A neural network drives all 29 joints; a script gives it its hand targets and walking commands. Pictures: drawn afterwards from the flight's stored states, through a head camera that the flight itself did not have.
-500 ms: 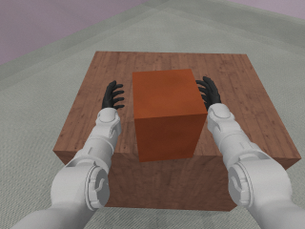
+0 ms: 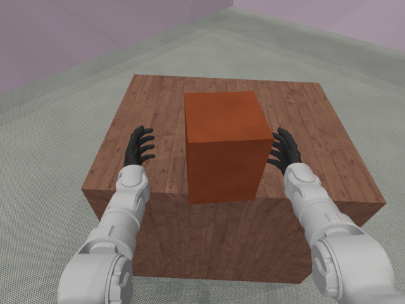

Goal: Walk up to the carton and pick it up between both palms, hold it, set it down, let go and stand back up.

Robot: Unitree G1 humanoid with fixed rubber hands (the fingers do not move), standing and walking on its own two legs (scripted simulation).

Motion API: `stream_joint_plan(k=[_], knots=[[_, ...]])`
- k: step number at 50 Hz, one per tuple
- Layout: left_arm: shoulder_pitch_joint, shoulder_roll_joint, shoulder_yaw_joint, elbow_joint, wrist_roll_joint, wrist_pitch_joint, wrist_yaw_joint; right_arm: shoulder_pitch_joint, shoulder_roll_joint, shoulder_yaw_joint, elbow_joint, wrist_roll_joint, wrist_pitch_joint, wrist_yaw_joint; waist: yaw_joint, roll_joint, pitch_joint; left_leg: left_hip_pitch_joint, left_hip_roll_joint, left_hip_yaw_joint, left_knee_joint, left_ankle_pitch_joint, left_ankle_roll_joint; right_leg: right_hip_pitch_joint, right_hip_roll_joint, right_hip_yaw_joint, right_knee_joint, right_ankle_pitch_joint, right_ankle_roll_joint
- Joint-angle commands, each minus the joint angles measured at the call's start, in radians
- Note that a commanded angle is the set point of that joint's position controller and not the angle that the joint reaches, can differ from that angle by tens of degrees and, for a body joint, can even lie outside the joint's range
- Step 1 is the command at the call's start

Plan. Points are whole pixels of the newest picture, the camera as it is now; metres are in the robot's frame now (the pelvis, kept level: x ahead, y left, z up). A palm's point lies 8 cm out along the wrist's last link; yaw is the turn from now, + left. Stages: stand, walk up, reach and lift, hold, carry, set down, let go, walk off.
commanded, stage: set down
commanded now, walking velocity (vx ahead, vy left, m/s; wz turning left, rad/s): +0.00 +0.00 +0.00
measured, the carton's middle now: (220, 149) +0.48 +0.04 +0.05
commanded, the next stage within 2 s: none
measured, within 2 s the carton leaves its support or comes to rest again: neither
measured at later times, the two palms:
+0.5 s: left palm (130, 184) +0.33 +0.21 +0.07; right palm (310, 194) +0.38 -0.16 +0.05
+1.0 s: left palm (122, 215) +0.26 +0.20 +0.07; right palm (333, 230) +0.30 -0.19 +0.06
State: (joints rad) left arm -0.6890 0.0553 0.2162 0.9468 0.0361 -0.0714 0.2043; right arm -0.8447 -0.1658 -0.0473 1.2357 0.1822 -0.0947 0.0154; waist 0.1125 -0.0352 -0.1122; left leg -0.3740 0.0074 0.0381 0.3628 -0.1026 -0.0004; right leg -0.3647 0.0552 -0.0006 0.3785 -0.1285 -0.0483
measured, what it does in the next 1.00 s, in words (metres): stands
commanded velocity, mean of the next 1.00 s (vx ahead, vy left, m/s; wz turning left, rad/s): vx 0.00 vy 0.00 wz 0.00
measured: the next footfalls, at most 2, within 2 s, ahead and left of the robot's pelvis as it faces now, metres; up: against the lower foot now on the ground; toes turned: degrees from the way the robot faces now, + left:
none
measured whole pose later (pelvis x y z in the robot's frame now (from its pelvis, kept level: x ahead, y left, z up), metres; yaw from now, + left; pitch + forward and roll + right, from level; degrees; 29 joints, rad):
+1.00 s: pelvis -0.01 +0.00 +0.00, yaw +0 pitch +1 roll +0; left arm -0.03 0.06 0.01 0.04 0.01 0.30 0.24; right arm -0.12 -0.24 -0.04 0.47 0.24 0.02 0.14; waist 0.07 -0.09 -0.09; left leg -0.28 0.01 0.04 0.36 -0.11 0.00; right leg -0.27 0.06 0.00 0.38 -0.14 -0.05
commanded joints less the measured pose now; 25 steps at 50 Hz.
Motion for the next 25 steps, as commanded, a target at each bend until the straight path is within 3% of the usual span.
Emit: stream_joint_plan(k=[1,3,5,6,9,13,18,21,23,25], knots=[[-0.317,0.103,-0.133,-0.2,-0.075,0.034,0.031,-0.324,-0.247,0.033,-0.235,0.064,0.005,0.031,0.009,-0.035,-0.357,0.056,0.024,-0.016,-0.002,-0.097,-0.019,0.143,-0.036,0.036,-0.043,-0.176,0.008],[-0.232,0.075,-0.142,-0.266,-0.059,0.062,0.04,-0.246,-0.253,0.029,-0.249,0.07,0.007,0.038,0.004,-0.026,-0.34,0.099,0.025,-0.025,-0.013,-0.094,-0.02,0.165,-0.031,0.029,-0.049,-0.153,0.008],[-0.274,0.08,-0.15,-0.293,-0.056,0.076,0.048,-0.254,-0.261,0.01,-0.246,0.059,0.011,0.042,-0.007,0.005,-0.355,0.117,0.024,-0.036,-0.008,-0.122,-0.025,0.144,-0.03,0.028,-0.042,-0.163,0.005],[-0.227,0.063,-0.168,-0.363,-0.053,0.084,0.055,-0.205,-0.268,0.01,-0.256,0.074,0.007,0.051,-0.016,0.029,-0.37,0.157,0.029,-0.047,-0.003,-0.082,-0.034,0.145,-0.027,0.023,-0.041,-0.122,-0.001],[-0.184,0.057,-0.173,-0.427,-0.035,0.124,0.054,-0.148,-0.282,-0.002,-0.256,0.074,0.014,0.059,-0.035,0.057,-0.357,0.197,0.027,-0.058,0.004,-0.056,-0.035,0.134,-0.03,0.022,-0.046,-0.094,-0.006],[-0.075,0.029,-0.205,-0.584,-0.021,0.167,0.053,-0.062,-0.288,-0.02,-0.362,0.076,-0.006,0.067,-0.072,0.087,-0.403,0.289,0.028,-0.077,0.013,0.033,-0.043,0.146,-0.02,0.0,-0.05,0.006,-0.009],[0.088,0.032,-0.192,-0.736,-0.013,0.228,0.019,0.06,-0.297,-0.007,-0.54,0.07,-0.024,0.059,-0.097,0.047,-0.416,0.355,0.018,-0.063,0.041,0.266,-0.034,0.243,-0.01,0.003,-0.051,0.164,-0.003],[0.119,0.052,-0.171,-0.765,-0.023,0.238,0.005,0.076,-0.294,0.013,-0.643,0.08,-0.021,0.067,-0.076,0.008,-0.387,0.32,0.012,-0.046,0.022,0.247,-0.016,0.291,-0.017,0.013,-0.044,0.155,0.01],[0.239,0.051,-0.171,-0.872,-0.03,0.237,-0.004,0.162,-0.29,0.041,-0.759,0.102,-0.031,0.068,-0.076,-0.031,-0.394,0.326,0.01,-0.043,0.016,0.303,-0.009,0.36,-0.017,0.021,-0.03,0.253,0.019],[0.209,0.059,-0.162,-0.843,-0.043,0.232,-0.011,0.142,-0.29,0.046,-0.776,0.1,-0.024,0.069,-0.072,-0.05,-0.366,0.286,0.005,-0.038,0.003,0.266,-0.006,0.35,-0.021,0.033,-0.025,0.233,0.026]])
